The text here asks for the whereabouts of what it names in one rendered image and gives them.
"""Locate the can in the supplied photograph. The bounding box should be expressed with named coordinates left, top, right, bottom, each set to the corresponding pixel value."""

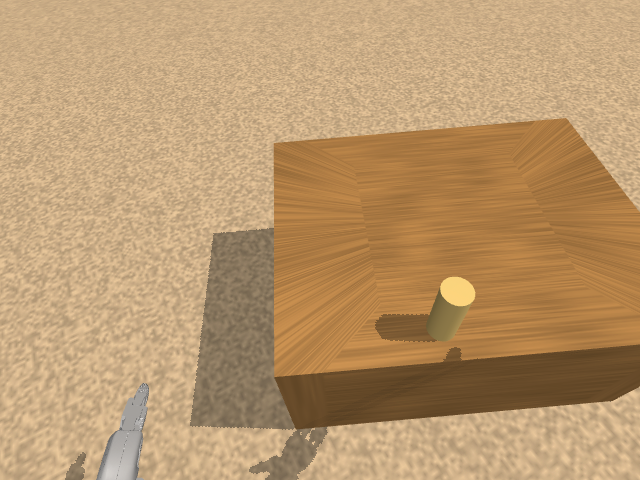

left=426, top=277, right=475, bottom=341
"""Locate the left robot hand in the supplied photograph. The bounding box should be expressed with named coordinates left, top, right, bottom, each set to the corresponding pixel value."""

left=96, top=383, right=149, bottom=480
